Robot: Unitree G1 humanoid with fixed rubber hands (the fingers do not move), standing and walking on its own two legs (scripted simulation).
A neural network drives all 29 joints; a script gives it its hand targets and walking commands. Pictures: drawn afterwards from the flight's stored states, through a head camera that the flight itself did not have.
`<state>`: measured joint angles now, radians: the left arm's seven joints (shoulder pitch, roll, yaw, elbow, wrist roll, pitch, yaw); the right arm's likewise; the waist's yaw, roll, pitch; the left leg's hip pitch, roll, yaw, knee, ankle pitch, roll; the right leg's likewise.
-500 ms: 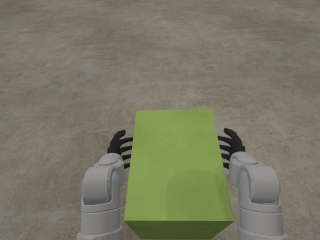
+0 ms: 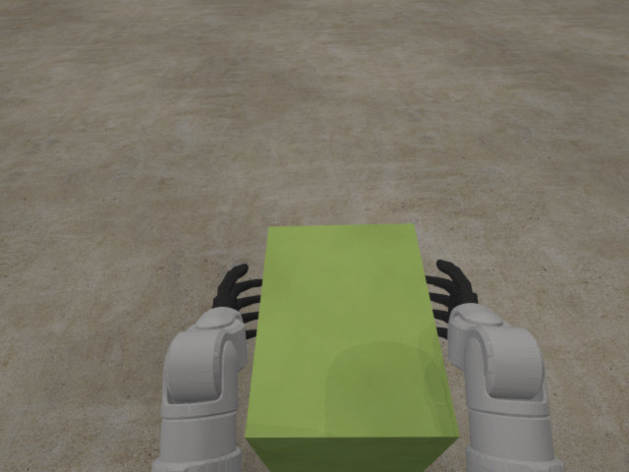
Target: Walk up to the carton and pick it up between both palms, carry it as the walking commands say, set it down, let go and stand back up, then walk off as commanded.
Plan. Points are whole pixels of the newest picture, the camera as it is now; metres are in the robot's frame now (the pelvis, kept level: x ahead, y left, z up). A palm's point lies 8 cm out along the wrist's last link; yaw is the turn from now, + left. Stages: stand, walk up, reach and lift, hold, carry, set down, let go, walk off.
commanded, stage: carry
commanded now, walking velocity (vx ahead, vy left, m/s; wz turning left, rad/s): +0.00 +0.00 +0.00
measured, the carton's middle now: (343, 356) +0.28 +0.00 +0.01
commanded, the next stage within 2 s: none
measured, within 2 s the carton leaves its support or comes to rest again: neither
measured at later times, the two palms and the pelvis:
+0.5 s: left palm (238, 321) +0.30 +0.13 +0.07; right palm (459, 318) +0.29 -0.15 +0.07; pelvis +0.00 -0.01 +0.00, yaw +0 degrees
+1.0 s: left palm (247, 321) +0.30 +0.12 +0.06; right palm (464, 320) +0.30 -0.16 +0.06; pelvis +0.01 -0.01 +0.00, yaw -1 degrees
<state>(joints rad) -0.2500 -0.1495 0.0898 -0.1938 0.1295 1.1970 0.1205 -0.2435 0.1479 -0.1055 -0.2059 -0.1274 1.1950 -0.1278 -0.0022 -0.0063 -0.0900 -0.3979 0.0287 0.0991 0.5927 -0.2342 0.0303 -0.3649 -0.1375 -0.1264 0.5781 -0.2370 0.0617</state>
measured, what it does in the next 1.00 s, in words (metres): stands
